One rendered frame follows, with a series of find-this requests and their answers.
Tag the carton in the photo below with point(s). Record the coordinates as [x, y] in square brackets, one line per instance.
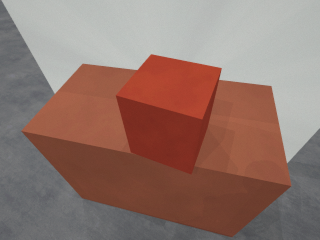
[165, 109]

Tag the pedestal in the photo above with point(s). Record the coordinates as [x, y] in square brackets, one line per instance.
[240, 170]

